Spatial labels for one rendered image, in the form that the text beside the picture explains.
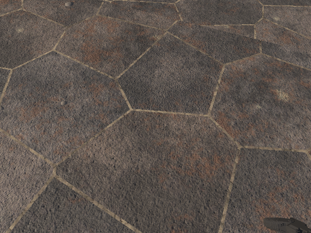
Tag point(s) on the robot right hand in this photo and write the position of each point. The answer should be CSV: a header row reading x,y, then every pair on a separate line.
x,y
286,225

